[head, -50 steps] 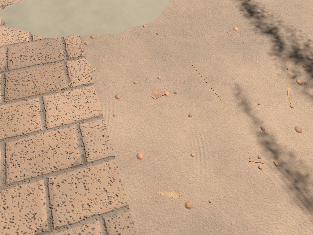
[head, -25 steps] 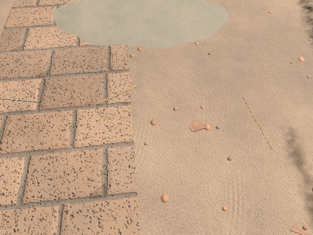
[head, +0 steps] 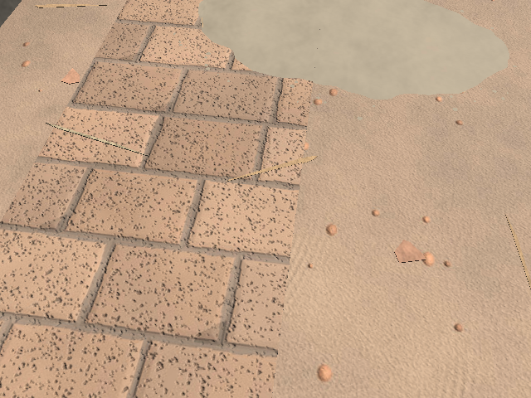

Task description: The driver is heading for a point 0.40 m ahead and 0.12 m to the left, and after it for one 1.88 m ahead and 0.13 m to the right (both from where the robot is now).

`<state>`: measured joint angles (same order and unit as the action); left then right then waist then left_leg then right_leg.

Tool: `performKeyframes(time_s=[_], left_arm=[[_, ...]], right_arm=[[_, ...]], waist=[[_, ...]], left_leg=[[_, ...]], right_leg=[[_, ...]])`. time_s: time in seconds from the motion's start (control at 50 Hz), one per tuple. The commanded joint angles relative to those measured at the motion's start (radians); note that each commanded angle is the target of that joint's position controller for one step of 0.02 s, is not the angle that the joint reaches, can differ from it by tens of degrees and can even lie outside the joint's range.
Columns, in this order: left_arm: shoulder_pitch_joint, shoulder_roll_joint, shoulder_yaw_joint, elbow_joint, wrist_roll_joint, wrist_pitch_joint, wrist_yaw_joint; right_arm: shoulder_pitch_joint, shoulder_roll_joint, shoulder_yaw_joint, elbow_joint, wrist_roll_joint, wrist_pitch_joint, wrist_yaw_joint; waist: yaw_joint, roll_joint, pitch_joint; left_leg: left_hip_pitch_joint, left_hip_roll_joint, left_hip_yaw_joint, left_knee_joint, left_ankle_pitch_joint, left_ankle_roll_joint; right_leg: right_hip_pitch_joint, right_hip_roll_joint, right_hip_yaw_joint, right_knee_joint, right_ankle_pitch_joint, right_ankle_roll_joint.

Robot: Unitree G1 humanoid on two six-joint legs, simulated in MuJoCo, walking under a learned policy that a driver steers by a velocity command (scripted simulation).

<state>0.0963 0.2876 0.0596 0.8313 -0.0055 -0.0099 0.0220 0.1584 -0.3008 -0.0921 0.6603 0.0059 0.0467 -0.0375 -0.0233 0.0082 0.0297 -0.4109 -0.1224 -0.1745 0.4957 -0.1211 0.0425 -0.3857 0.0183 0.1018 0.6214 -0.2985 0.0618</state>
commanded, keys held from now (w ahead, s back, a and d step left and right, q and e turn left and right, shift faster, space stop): q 0.44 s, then w+q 0.16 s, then w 0.40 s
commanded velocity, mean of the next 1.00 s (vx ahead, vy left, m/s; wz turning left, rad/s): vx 0.18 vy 0.00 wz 0.47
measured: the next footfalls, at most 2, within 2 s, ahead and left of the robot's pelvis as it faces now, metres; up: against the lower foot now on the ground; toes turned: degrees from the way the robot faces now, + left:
right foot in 0.02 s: +0.07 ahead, -0.13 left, +0.00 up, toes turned +6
left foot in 0.46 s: +0.01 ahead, +0.13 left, +0.00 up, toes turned +19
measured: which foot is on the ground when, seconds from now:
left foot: down 0.00-0.02, up 0.04-0.44, down 0.46-0.94, up 0.96-1.00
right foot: up 0.00-0.00, down 0.02-0.46, up 0.48-0.92, down 0.94-1.00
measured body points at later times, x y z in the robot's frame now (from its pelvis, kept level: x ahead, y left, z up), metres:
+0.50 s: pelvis +0.00 +0.02 +0.00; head +0.03 +0.04 +0.44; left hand +0.03 +0.33 -0.12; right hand +0.25 -0.20 -0.08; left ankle -0.03 +0.12 -0.73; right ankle +0.02 -0.14 -0.71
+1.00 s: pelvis +0.16 +0.04 +0.00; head +0.18 +0.04 +0.45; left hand +0.19 +0.36 -0.08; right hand +0.34 -0.18 -0.12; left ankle -0.02 +0.11 -0.69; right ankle +0.24 -0.03 -0.73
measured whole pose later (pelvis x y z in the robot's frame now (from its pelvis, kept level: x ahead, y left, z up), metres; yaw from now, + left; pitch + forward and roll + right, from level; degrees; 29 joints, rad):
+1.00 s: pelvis +0.16 +0.04 +0.00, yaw +27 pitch +2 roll +0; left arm 0.15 0.29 0.06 0.76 -0.01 -0.11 -0.04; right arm 0.37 -0.30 -0.06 0.72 0.02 -0.04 -0.01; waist -0.03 0.04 -0.02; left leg -0.24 -0.03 -0.13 0.88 -0.47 0.02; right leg -0.36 0.02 -0.03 0.54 -0.24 -0.04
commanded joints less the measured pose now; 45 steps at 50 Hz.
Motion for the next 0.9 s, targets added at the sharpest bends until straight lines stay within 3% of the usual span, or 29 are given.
performKeyframes(time_s=[0.02,0.04,0.06,0.08,0.1,0.12,0.14,0.2,0.24,0.28,0.38,0.42,0.44,0.46,0.48,0.5,0.52,0.54,0.58,0.6,0.64,0.72,0.84,0.9], left_arm=[[0.115,0.129,0.042,-0.026,0.005,-0.023,-0.008],[0.128,0.201,0.057,-0.031,0.025,-0.017,-0.003],[0.085,0.245,0.064,-0.045,0.062,-0.011,-0.004],[0.016,0.194,0.052,-0.084,0.063,-0.016,0.002],[-0.036,0.141,0.040,-0.101,0.047,-0.016,0.009],[-0.054,0.118,0.034,-0.109,0.030,-0.014,0.012],[-0.047,0.110,0.030,-0.108,0.016,-0.012,0.017],[0.019,0.120,0.030,-0.099,0.020,0.004,0.029],[0.067,0.143,0.039,-0.093,0.022,0.013,0.034],[0.068,0.171,0.050,-0.097,0.018,0.018,0.031],[0.051,0.210,0.067,-0.105,-0.003,0.017,0.005],[0.030,0.210,0.069,-0.101,-0.023,0.016,0.001],[0.060,0.184,0.064,-0.086,-0.027,0.013,-0.001],[0.105,0.137,0.054,-0.072,-0.007,0.010,-0.008],[0.077,0.057,0.022,-0.131,0.051,0.005,-0.018],[-0.023,0.109,0.038,-0.168,0.025,-0.012,-0.015],[-0.071,0.148,0.051,-0.179,-0.007,-0.021,-0.019],[-0.075,0.165,0.060,-0.174,-0.015,-0.029,-0.022],[-0.049,0.166,0.065,-0.154,0.005,-0.039,-0.021],[-0.039,0.155,0.064,-0.147,0.008,-0.049,-0.025],[-0.018,0.132,0.057,-0.126,0.006,-0.065,-0.034],[-0.065,0.085,0.031,-0.129,0.001,-0.076,-0.047],[-0.103,0.113,0.022,-0.160,-0.017,-0.093,-0.064],[-0.014,0.125,0.027,-0.137,-0.015,-0.104,-0.064]], right_arm=[[-0.018,-0.127,-0.030,-0.076,0.012,0.001,-0.009],[0.029,-0.066,-0.016,-0.075,0.006,0.004,-0.008],[0.011,-0.102,-0.029,-0.115,0.011,-0.009,-0.003],[0.036,-0.179,-0.050,-0.094,-0.001,-0.017,0.002],[0.062,-0.196,-0.061,-0.064,0.006,-0.013,0.005],[0.085,-0.170,-0.058,-0.038,0.005,-0.002,0.001],[0.089,-0.146,-0.052,-0.035,0.002,0.007,0.000],[0.015,-0.097,-0.031,-0.076,0.019,0.010,0.008],[-0.034,-0.083,-0.021,-0.107,0.019,0.007,0.013],[-0.047,-0.069,-0.011,-0.126,0.015,0.007,0.023],[-0.025,-0.090,-0.017,-0.139,0.015,0.018,0.044],[0.027,-0.087,-0.023,-0.124,0.015,0.021,0.053],[0.068,-0.103,-0.033,-0.108,0.014,0.021,0.049],[0.130,-0.159,-0.054,-0.094,0.017,0.019,0.037],[0.171,-0.278,-0.075,-0.109,0.019,0.013,0.022],[0.225,-0.249,-0.067,-0.107,-0.008,-0.021,0.038],[0.203,-0.208,-0.052,-0.095,-0.009,-0.047,0.045],[0.156,-0.176,-0.041,-0.088,0.003,-0.060,0.041],[0.093,-0.145,-0.021,-0.099,0.007,-0.065,0.027],[0.089,-0.140,-0.017,-0.106,-0.001,-0.068,0.020],[0.102,-0.130,-0.013,-0.099,-0.009,-0.082,0.012],[0.145,-0.152,-0.018,-0.065,0.001,-0.095,0.014],[0.199,-0.167,-0.019,-0.021,0.012,-0.097,0.032],[0.191,-0.149,-0.011,-0.010,0.013,-0.089,0.036]], waist=[[0.058,0.123,-0.154],[0.026,-0.080,-0.161],[0.005,-0.317,-0.091],[-0.007,-0.241,-0.080],[-0.023,-0.173,-0.073],[-0.025,-0.139,-0.068],[-0.013,-0.138,-0.057],[0.035,-0.159,-0.045],[0.072,-0.177,-0.064],[0.080,-0.189,-0.083],[0.069,-0.206,-0.089],[0.027,-0.192,-0.091],[0.012,-0.153,-0.103],[0.004,-0.003,-0.144],[0.022,0.326,-0.148],[-0.075,0.241,-0.212],[-0.064,0.174,-0.138],[-0.038,0.148,-0.068],[0.001,0.145,-0.018],[0.010,0.148,-0.023],[0.012,0.126,-0.041],[-0.020,0.137,-0.018],[-0.045,0.116,0.032],[0.009,0.115,0.016]], left_leg=[[0.058,0.174,-0.250,-0.057,-0.101,0.085],[-0.075,0.065,-0.111,0.175,-0.336,0.026],[-0.234,-0.040,0.028,0.382,-0.493,-0.019],[-0.224,0.030,-0.006,0.561,-0.450,-0.046],[-0.220,0.039,0.007,0.632,-0.384,-0.060],[-0.228,0.046,0.025,0.684,-0.335,-0.080],[-0.255,0.054,0.033,0.736,-0.299,-0.099],[-0.279,0.087,0.105,0.666,-0.247,-0.133],[-0.276,0.118,0.123,0.561,-0.249,-0.148],[-0.204,0.146,0.150,0.455,-0.267,-0.146],[-0.013,0.140,0.233,0.226,-0.253,-0.095],[0.095,0.122,0.259,0.040,-0.135,-0.046],[0.207,0.103,0.247,-0.064,-0.035,-0.012],[0.399,0.175,0.109,-0.110,0.127,0.040],[0.547,0.435,-0.274,-0.094,0.311,0.192],[0.492,0.502,-0.430,-0.186,-0.028,0.329],[0.458,0.453,-0.388,-0.245,-0.312,0.289],[0.399,0.413,-0.342,-0.275,-0.461,0.238],[0.323,0.352,-0.275,-0.308,-0.444,0.197],[0.306,0.328,-0.247,-0.321,-0.396,0.190],[0.322,0.305,-0.180,-0.323,-0.271,0.180],[0.266,0.286,-0.101,-0.315,-0.189,0.165],[0.250,0.345,-0.164,-0.277,-0.240,0.178],[0.237,0.329,-0.159,-0.201,-0.167,0.149]], right_leg=[[0.208,-0.049,-0.007,-0.245,0.121,-0.052],[0.310,-0.275,0.190,-0.308,0.139,-0.130],[0.218,-0.417,0.425,-0.371,0.251,-0.283],[0.189,-0.429,0.392,-0.359,0.290,-0.320],[0.187,-0.365,0.273,-0.330,0.308,-0.277],[0.208,-0.304,0.185,-0.310,0.299,-0.235],[0.229,-0.287,0.142,-0.303,0.321,-0.229],[0.289,-0.260,0.037,-0.309,0.386,-0.250],[0.364,-0.285,0.026,-0.304,0.417,-0.268],[0.368,-0.304,-0.005,-0.298,0.437,-0.273],[0.311,-0.337,-0.066,-0.267,0.473,-0.261],[0.284,-0.332,-0.101,-0.199,0.448,-0.218],[0.228,-0.305,-0.142,-0.125,0.381,-0.165],[0.066,-0.242,-0.223,0.046,0.155,-0.086],[-0.270,-0.091,-0.271,0.368,-0.382,0.005],[-0.372,-0.045,-0.082,0.514,-0.382,-0.003],[-0.415,-0.076,-0.045,0.537,-0.286,-0.030],[-0.426,-0.097,-0.041,0.502,-0.186,-0.052],[-0.374,-0.104,-0.036,0.420,-0.048,-0.046],[-0.337,-0.088,-0.048,0.394,0.015,-0.041],[-0.304,-0.074,-0.065,0.295,0.120,-0.030],[-0.187,-0.055,-0.080,0.056,0.217,-0.004],[-0.119,-0.057,-0.075,-0.070,0.158,-0.046],[0.033,-0.039,-0.109,-0.144,0.151,-0.087]])
Velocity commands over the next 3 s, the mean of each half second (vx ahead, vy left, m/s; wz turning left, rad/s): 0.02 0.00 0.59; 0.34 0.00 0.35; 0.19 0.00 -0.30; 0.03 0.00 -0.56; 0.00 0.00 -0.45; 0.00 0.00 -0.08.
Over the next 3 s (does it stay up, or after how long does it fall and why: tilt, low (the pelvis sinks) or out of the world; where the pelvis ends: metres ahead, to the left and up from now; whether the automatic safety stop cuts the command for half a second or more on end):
stays up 0.34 0.08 0.00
